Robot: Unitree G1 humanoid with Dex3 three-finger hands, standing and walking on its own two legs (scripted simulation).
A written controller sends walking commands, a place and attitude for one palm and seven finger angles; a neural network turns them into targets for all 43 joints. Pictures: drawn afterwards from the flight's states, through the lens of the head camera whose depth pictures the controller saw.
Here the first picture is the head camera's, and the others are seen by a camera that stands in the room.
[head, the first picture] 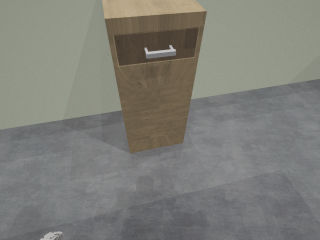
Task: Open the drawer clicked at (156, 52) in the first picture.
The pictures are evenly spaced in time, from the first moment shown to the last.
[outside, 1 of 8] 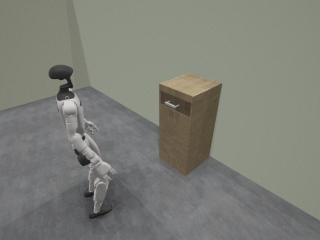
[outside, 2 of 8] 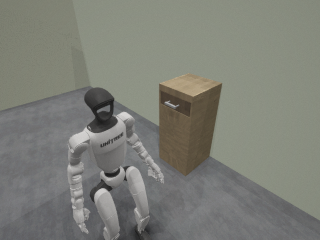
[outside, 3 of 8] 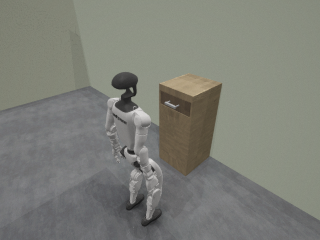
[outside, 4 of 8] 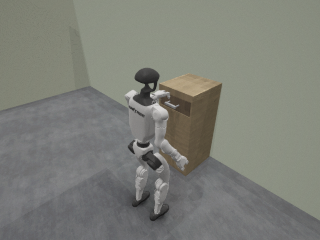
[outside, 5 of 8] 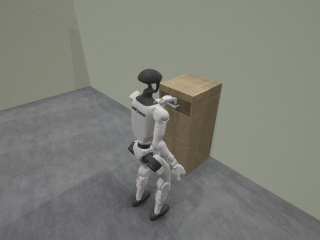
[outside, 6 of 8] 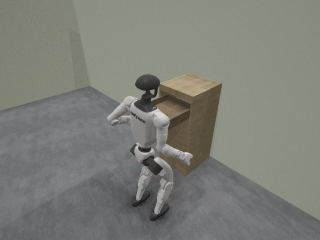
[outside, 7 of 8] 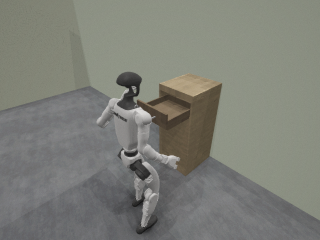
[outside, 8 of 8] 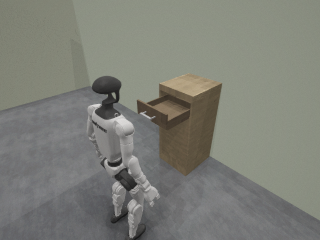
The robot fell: no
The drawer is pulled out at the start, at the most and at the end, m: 0.00 0.30 0.29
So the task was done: yes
